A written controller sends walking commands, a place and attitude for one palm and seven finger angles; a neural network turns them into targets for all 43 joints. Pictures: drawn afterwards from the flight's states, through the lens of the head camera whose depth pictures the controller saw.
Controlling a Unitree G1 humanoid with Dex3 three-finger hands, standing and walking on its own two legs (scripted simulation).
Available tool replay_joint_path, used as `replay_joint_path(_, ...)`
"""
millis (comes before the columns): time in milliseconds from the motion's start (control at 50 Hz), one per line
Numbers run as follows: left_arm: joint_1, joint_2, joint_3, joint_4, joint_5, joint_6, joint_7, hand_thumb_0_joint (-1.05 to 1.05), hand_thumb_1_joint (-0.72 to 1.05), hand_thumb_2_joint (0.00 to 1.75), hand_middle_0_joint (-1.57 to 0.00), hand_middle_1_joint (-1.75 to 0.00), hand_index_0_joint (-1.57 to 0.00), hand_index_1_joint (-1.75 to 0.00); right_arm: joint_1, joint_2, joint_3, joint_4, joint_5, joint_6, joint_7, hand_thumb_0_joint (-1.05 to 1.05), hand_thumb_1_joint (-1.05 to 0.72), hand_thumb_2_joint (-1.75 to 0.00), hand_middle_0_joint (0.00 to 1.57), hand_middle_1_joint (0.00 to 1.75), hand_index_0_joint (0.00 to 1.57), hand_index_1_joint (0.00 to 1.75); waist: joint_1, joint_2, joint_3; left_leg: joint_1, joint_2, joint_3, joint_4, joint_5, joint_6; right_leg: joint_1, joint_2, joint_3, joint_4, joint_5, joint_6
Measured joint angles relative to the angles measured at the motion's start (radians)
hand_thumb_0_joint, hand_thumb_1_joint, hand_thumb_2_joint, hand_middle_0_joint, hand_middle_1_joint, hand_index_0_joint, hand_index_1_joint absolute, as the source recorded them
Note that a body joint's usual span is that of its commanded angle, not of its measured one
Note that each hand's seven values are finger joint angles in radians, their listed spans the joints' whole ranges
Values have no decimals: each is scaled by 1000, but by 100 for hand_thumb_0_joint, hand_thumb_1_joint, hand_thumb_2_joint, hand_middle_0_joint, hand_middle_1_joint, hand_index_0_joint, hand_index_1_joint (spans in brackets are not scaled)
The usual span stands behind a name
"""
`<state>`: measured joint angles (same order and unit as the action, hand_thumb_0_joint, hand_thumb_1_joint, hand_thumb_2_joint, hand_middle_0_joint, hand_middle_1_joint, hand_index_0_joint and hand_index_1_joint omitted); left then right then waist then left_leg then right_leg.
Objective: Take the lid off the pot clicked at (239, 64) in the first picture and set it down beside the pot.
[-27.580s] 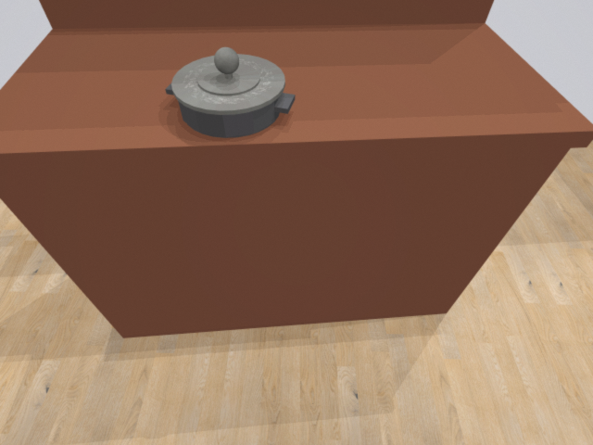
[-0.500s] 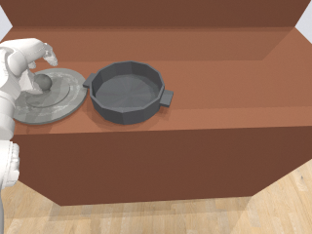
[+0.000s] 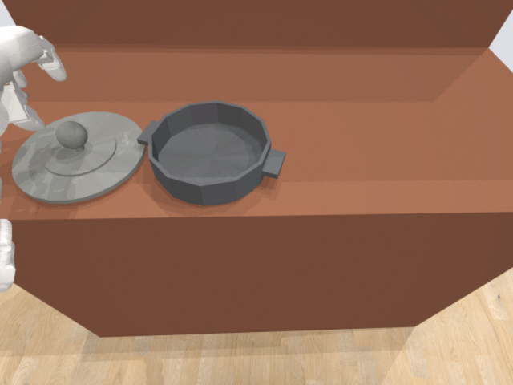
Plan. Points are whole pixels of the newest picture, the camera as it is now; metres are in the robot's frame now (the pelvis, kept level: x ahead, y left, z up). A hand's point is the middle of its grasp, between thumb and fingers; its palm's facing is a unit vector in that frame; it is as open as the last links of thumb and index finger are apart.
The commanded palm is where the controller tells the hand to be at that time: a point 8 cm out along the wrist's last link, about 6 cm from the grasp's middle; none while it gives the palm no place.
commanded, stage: raise the empty hand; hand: left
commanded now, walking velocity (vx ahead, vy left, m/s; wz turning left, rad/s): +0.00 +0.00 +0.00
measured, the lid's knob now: (72, 135) +0.48 +0.29 +0.12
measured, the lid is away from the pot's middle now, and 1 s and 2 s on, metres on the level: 0.22 0.22 0.22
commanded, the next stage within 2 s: draw the hand back to the body in 0.50 s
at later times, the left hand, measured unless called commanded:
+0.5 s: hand (8, 52) +0.46 +0.30 +0.27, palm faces -0.17 -0.10 -0.98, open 11.0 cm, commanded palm +0.45 +0.30 +0.33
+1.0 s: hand (7, 77) +0.43 +0.29 +0.26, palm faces -0.12 -0.09 -0.99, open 11.0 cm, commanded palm +0.38 +0.29 +0.32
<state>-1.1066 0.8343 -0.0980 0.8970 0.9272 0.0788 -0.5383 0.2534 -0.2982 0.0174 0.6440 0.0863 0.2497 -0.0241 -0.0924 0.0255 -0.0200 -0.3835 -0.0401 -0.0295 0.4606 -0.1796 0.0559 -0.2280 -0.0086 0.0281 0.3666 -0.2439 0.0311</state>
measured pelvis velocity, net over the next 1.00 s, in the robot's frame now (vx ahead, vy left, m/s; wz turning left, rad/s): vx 0.00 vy -0.01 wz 0.00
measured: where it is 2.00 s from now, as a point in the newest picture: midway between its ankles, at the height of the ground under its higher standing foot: outside the picture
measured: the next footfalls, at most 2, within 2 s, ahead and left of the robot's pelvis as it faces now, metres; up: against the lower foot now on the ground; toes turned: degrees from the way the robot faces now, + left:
none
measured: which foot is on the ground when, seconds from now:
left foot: down 0.00-1.00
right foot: down 0.00-1.00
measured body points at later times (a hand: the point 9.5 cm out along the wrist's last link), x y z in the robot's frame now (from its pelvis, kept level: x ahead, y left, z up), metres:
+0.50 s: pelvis +0.00 +0.00 +0.00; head +0.04 -0.01 +0.45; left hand +0.47 +0.30 +0.32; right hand +0.07 -0.28 -0.12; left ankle +0.03 +0.08 -0.74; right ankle -0.04 -0.15 -0.74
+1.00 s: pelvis +0.00 -0.01 +0.00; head +0.03 -0.02 +0.45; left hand +0.43 +0.29 +0.31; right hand +0.12 -0.27 -0.12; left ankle +0.03 +0.08 -0.74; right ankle -0.04 -0.15 -0.74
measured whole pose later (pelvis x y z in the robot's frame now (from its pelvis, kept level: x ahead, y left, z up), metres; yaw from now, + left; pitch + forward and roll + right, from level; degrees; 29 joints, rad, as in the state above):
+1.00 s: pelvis +0.00 -0.01 +0.00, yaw +0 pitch +4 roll -1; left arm -0.96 0.83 -0.02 0.59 0.89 0.18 -0.58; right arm 0.21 -0.31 0.03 0.58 0.09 0.23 -0.01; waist -0.05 0.06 -0.03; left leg -0.34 -0.04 -0.03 0.45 -0.18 0.05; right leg -0.21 -0.01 0.03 0.39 -0.26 0.03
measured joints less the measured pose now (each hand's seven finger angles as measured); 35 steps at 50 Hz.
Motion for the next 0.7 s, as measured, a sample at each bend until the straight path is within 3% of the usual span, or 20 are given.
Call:
replay_joint_path(260,-86,-1,-36,7,20,42,-18,0,-15,95,-53,-55,-53,-54,-2,4,7,10,-1,-14,2,0,-91,-90,20,30,20,30,2,5,2,13,-4,-5,-21,11,-3,11,-3,-5,-12,4,-4)
replay_joint_path(400,-111,9,-2,9,25,50,-18,0,-15,95,-53,-55,-53,-54,6,-1,11,9,-3,-18,2,0,-91,-90,20,30,20,30,-2,11,-2,23,-3,3,-32,13,-3,13,-4,3,-14,4,0)
replay_joint_path(480,-120,17,-22,13,32,77,-26,0,-15,95,-53,-55,-53,-54,15,-4,9,5,-1,-19,6,0,-91,-90,20,30,20,30,0,13,-2,28,-2,5,-36,12,-4,16,-4,5,-14,2,-1)
replay_joint_path(620,-116,24,-22,29,35,88,-35,0,-15,95,-53,-55,-53,-54,18,-6,12,2,0,-18,3,0,-91,-90,20,30,20,30,1,9,4,33,-1,4,-37,11,-6,19,-3,5,-11,-1,-2)
replay_joint_path(700,-72,24,-5,-60,33,87,-36,0,-15,95,-53,-55,-53,-55,23,-6,6,-4,-2,-25,6,0,-91,-90,20,30,20,30,7,6,2,33,0,4,-41,13,-7,19,-2,4,-15,1,-4)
